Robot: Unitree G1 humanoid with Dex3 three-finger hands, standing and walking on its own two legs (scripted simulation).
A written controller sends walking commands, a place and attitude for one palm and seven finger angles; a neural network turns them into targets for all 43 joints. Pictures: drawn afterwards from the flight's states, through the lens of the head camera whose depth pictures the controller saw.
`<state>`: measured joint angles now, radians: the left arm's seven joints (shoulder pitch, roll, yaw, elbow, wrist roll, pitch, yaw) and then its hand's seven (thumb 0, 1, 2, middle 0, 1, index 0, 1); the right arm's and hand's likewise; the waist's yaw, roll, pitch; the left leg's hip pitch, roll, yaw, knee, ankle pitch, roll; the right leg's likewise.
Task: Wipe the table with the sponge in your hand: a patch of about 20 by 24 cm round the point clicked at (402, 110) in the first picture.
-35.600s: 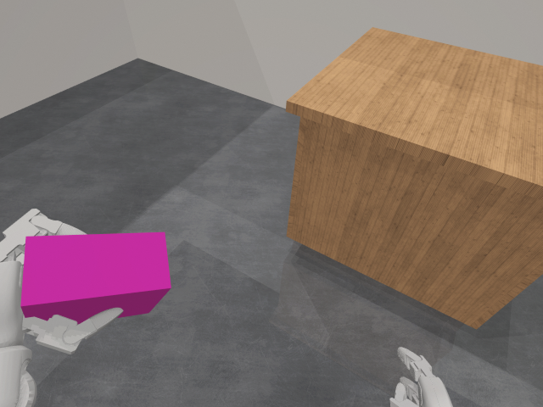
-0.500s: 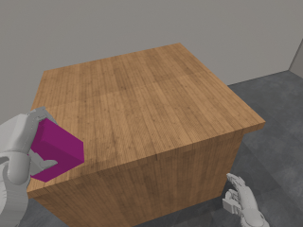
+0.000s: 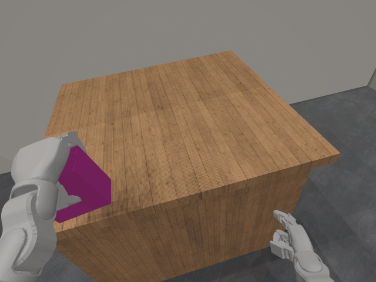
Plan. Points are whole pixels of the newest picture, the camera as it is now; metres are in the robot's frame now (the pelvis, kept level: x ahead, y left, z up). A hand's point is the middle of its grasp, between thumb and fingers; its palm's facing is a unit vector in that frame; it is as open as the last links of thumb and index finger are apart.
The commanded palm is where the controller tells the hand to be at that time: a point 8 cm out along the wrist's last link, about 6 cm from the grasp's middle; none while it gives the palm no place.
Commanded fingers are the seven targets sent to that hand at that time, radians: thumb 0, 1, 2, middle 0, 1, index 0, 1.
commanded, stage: turn the palm down, sponge in hand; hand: left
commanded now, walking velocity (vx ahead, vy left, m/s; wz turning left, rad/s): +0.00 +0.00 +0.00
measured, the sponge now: (74, 191) +0.23 +0.29 +0.10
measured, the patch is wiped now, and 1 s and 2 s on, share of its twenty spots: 0.00 0.00 0.00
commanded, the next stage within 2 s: move the sponge above the wiping area in 0.30 s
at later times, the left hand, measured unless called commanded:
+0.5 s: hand (67, 170) +0.24 +0.28 +0.16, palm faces +0.14 -0.09 -0.99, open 10.5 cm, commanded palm +0.20 +0.28 +0.23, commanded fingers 0.00 0.10 1.30 -1.20 -1.60 -1.20 -1.60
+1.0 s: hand (80, 168) +0.26 +0.27 +0.15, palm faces +0.12 -0.07 -0.99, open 10.5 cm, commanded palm +0.22 +0.26 +0.21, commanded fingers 0.00 0.10 1.30 -1.20 -1.60 -1.20 -1.60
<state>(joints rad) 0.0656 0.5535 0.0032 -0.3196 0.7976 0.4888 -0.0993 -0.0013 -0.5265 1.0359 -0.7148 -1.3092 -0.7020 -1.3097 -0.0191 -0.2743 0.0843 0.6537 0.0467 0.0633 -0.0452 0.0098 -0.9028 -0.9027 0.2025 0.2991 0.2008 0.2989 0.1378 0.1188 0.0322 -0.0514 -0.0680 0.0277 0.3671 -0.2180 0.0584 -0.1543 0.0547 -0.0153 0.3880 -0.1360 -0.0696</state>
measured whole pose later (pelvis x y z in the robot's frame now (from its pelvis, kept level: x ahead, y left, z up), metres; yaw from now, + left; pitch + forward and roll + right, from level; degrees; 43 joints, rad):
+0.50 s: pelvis +0.01 -0.01 +0.00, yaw +0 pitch -5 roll +1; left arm 0.04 0.58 -0.02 -0.29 0.82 0.48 -0.11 0.00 -0.53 1.04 -0.72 -1.31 -0.70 -1.31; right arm -0.01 -0.27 0.08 0.66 0.05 0.07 -0.04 0.01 -0.90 -0.90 0.20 0.30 0.20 0.30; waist 0.14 0.12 0.02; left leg -0.05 -0.06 0.02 0.36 -0.22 0.05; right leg -0.16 0.06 -0.02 0.39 -0.14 -0.08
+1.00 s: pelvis +0.01 -0.02 +0.00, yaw +0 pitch -5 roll +1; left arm 0.00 0.54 -0.03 -0.19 0.84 0.45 -0.08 0.00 -0.53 1.04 -0.71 -1.31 -0.70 -1.31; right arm 0.02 -0.28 0.06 0.68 0.05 0.05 -0.03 0.01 -0.90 -0.90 0.20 0.30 0.20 0.30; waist 0.13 0.12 0.01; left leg -0.06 -0.06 0.02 0.37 -0.22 0.04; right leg -0.17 0.07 -0.02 0.40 -0.15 -0.09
